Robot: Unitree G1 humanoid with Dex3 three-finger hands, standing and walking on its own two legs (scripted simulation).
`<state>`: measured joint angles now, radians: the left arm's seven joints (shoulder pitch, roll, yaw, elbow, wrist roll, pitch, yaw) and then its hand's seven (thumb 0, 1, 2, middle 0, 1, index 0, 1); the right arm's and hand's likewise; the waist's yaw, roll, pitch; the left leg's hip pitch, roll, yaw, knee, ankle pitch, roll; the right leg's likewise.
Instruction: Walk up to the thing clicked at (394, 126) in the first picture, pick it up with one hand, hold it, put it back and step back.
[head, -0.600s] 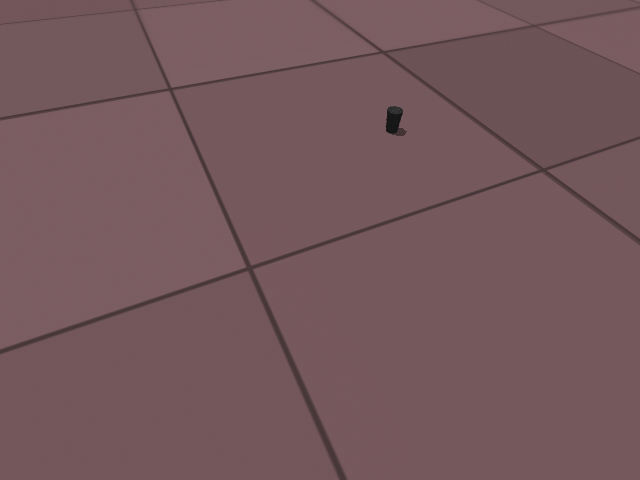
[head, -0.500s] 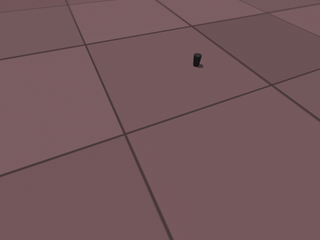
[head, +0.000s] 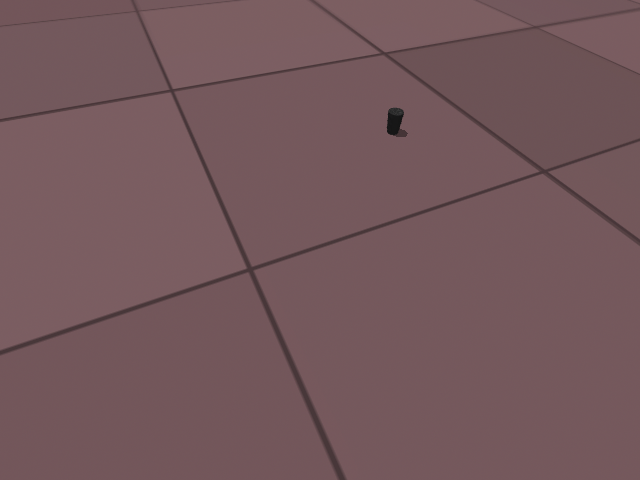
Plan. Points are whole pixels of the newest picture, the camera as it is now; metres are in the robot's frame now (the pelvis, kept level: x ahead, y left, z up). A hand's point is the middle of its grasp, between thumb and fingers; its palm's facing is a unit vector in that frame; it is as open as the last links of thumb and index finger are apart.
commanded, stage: stand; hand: left
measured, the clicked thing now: (394, 121) +2.10 -0.40 -0.72
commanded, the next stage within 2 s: walk up in 0.52 s
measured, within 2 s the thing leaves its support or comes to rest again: neither
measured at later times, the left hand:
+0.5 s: hand out of the picture +0.07 +0.25 -0.16, palm faces -0.03 -0.94 -0.35, open 7.4 cm
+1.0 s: hand (215, 424) +0.24 +0.16 -0.13, palm faces -0.11 -0.90 -0.43, open 7.4 cm
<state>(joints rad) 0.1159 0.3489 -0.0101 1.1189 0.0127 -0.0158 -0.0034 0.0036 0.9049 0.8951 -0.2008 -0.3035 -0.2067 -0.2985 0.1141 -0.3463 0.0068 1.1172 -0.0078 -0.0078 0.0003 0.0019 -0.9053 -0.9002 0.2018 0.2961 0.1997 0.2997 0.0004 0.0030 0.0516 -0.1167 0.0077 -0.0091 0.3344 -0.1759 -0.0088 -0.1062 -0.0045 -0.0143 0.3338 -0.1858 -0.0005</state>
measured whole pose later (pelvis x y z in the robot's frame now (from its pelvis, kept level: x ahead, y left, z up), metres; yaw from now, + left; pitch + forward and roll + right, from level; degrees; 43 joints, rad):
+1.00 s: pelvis +0.13 -0.12 -0.02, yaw -9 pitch -3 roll +0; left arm 0.24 0.41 0.08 0.96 0.02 -0.07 -0.09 0.00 0.91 0.90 -0.20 -0.30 -0.20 -0.30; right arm 0.20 -0.49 -0.09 1.02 -0.03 -0.03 0.06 0.01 -0.91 -0.90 0.20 0.30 0.20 0.30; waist 0.03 0.09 0.01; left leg -0.37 0.10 0.01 1.11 -0.36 0.02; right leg -0.29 -0.03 -0.10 0.61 -0.28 -0.03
